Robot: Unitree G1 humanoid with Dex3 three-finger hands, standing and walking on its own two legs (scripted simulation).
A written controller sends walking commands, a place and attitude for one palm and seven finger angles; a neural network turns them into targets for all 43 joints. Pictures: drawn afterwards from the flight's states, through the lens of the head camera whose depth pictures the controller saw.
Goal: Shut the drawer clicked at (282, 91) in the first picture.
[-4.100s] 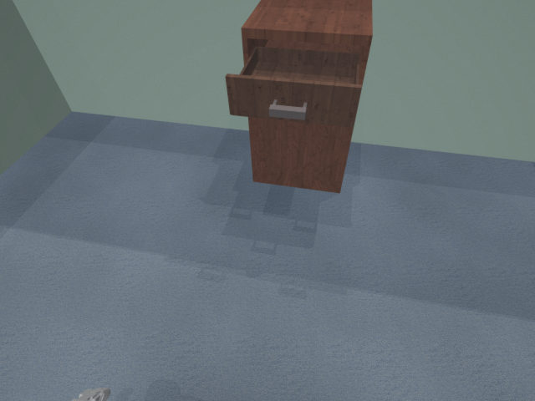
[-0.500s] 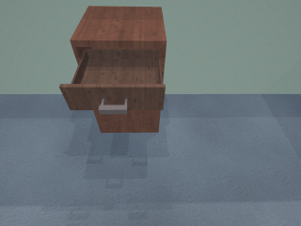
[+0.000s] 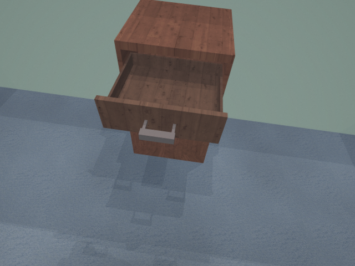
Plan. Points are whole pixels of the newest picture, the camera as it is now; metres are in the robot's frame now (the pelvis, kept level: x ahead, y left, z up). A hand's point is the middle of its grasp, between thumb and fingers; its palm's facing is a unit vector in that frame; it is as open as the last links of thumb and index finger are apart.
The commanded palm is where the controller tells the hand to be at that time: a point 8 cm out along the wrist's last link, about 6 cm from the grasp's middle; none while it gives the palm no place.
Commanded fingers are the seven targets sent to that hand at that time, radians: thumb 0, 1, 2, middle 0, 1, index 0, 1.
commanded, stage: take the last steps up to it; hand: left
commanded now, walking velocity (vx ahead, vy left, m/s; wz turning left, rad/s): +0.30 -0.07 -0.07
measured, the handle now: (158, 130) +0.51 +0.13 -0.08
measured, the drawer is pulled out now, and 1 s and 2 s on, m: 0.30 0.30 0.30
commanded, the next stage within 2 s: come to a stop and stand still in 0.48 s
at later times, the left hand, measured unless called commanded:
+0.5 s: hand (143, 202) +0.30 +0.14 -0.15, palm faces -0.06 -0.97 -0.23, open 7.4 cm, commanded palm none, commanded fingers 0.00 0.90 0.90 -0.20 -0.30 -0.20 -0.30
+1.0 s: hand (135, 236) +0.21 +0.14 -0.17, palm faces +0.02 -0.98 -0.19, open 7.4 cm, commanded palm none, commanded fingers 0.00 0.90 0.90 -0.20 -0.30 -0.20 -0.30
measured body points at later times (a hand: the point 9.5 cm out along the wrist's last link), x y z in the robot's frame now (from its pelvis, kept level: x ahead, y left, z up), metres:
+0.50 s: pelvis +0.15 -0.04 -0.01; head +0.18 -0.06 +0.44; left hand +0.30 +0.19 -0.13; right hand +0.06 -0.25 -0.17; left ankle +0.04 +0.10 -0.69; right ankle +0.23 -0.14 -0.73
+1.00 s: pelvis +0.20 -0.04 +0.01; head +0.24 -0.03 +0.46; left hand +0.21 +0.19 -0.16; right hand +0.28 -0.27 -0.14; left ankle +0.26 +0.06 -0.73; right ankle +0.17 -0.15 -0.70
